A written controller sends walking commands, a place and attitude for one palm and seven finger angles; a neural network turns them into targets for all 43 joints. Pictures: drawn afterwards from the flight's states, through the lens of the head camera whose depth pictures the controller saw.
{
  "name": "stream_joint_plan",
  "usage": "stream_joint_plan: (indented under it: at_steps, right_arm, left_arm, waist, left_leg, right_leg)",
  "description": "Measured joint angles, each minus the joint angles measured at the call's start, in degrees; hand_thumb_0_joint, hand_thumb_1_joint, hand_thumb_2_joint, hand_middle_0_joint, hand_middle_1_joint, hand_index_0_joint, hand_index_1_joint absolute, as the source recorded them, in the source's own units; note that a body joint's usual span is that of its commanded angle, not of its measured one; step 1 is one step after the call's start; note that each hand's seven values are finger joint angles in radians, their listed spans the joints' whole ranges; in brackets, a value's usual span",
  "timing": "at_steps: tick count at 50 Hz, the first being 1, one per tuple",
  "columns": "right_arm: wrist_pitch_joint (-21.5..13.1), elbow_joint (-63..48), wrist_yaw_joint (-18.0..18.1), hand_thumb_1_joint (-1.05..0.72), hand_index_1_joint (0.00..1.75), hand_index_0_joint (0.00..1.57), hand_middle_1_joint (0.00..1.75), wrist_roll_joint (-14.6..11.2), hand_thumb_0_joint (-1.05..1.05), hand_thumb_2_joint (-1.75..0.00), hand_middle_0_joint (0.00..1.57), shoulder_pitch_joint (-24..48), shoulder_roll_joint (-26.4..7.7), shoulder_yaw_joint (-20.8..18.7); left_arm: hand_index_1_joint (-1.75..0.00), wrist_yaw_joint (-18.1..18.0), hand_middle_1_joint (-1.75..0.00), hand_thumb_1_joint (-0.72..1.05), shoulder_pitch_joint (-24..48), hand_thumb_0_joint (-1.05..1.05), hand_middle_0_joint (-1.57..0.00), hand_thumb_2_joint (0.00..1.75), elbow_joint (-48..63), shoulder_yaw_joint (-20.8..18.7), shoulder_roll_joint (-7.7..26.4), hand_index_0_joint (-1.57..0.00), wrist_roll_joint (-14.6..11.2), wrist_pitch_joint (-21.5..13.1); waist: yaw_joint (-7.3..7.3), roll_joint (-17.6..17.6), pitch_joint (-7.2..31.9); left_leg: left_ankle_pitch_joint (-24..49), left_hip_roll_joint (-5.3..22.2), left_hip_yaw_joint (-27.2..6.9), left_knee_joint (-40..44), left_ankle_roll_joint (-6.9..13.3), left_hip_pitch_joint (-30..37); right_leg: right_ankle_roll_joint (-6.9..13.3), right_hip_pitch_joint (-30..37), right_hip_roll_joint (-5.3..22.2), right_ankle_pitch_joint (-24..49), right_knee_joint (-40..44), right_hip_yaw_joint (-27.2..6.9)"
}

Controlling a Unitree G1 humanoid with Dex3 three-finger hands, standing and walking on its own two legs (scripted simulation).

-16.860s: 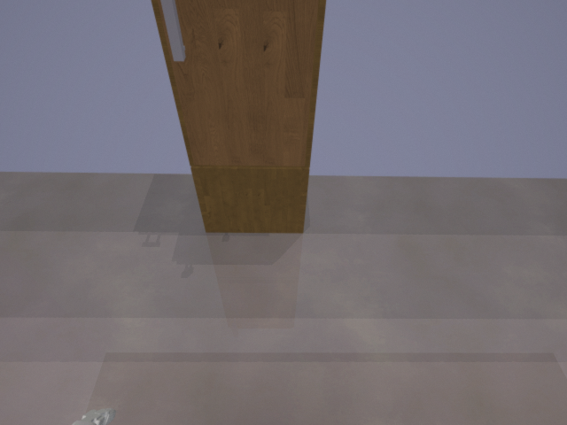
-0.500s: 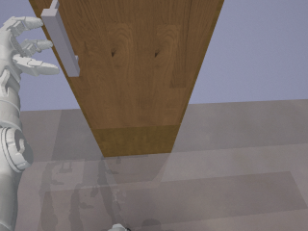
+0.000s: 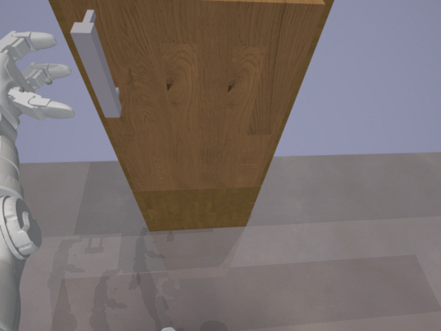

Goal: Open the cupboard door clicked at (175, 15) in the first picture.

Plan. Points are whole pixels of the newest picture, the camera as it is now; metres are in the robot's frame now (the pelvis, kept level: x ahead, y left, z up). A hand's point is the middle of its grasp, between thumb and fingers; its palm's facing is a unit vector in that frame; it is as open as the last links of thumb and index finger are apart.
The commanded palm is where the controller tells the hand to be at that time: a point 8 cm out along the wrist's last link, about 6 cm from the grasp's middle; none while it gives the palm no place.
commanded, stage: move the hooked fingers beside the handle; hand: left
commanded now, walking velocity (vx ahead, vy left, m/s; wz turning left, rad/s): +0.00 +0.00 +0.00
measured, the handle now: (102, 67) +0.53 +0.17 +0.17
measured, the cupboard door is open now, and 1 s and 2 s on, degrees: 0 0 0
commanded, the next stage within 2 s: slide the fingers in behind the handle in 0.16 s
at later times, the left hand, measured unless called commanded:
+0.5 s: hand (63, 83) +0.49 +0.23 +0.17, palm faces +0.01 -1.00 +0.03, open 14.0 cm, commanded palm +0.47 +0.27 +0.17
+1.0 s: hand (87, 85) +0.48 +0.19 +0.17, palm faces +0.03 -1.00 +0.03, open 14.0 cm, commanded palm +0.46 +0.24 +0.17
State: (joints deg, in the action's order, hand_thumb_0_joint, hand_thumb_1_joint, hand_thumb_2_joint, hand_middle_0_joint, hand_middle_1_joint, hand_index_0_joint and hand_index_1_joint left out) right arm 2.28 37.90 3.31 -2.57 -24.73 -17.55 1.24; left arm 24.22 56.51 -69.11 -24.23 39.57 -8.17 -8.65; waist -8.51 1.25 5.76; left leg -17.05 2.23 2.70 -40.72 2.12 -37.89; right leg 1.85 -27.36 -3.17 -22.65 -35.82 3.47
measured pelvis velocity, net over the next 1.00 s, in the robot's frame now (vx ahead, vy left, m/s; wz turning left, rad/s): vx -0.01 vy -0.01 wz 0.00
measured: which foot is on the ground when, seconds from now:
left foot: down 0.00-1.00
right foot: down 0.00-1.00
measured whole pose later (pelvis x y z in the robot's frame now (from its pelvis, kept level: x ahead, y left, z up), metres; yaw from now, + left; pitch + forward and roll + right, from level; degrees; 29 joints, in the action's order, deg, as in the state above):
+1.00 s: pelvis -0.01 -0.01 +0.00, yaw +0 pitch +12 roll -2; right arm 0.2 37.5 2.2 -2.2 -22.6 -16.5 1.5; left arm 14.9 56.0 -66.6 -21.9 30.8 -7.2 -8.1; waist -8.4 2.1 5.0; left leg -15.9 2.1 2.6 -40.1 1.6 -35.9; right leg 2.4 -26.3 -3.1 -22.6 -37.2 3.5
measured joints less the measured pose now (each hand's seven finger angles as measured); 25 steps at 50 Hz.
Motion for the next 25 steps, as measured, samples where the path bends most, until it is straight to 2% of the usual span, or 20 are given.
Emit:
stream_joint_plan:
  at_steps: [4,9,17,25]
  right_arm:
    - [-0.21,-1.16,-0.19,-0.91,0.3,0.2,0.3,0.1,0.01,-0.9,0.21,1.51,-0.06,-0.1]
    - [-0.54,-1.73,-0.51,-0.91,0.3,0.2,0.3,0.21,0.01,-0.9,0.21,3.18,0.48,0.2]
    - [-0.7,-1.85,-0.33,-0.91,0.3,0.2,0.3,0.04,0.01,-0.9,0.21,3.84,1.04,1.04]
    - [-0.91,0.2,-0.13,-0.91,0.3,0.2,0.3,0.23,0.01,-0.9,0.21,1.97,0.62,0.94]
  left_arm:
    - [-1.2,-0.87,-1.2,-0.5,-1.43,-0.01,-0.3,0.3,1.51,0.85,-1.84,-0.3,0.02,1.31]
    - [-1.2,-2.66,-1.2,-0.5,-2.58,-0.01,-0.3,0.3,3.94,0.54,-4.46,-0.3,-0.43,0.04]
    - [-1.2,-3.87,-1.2,-0.5,0.33,-0.01,-0.3,0.3,0.56,1.66,-3.15,-0.3,0.93,0.9]
    - [-1.2,-3.77,-1.2,-0.5,2.62,-0.01,-0.3,0.3,-0.87,2.64,-3.7,-0.3,-0.06,0.05]
  waist:
    - [0.63,0.34,0.18]
    - [1.36,0.34,-0.1]
    - [0.86,0.25,-0.6]
    - [0.27,0.23,-1.24]
  left_leg:
    - [-0.2,-0.33,0.1,-0.06,0.2,0.47]
    - [-0.3,-0.58,0.14,-0.17,0.29,1.21]
    - [-0.02,-0.63,-0.43,-0.66,0.12,0.53]
    - [0.43,-0.57,-0.78,-0.75,0.0,-0.35]
  right_leg:
    - [-0.22,0.43,0.34,-0.28,-0.2,-0.06]
    - [-0.34,1.08,0.6,-0.57,-0.6,-0.07]
    - [-0.15,0.49,0.57,-0.64,-1.32,0.52]
    - [0.02,-0.4,0.47,-0.43,-1.63,0.85]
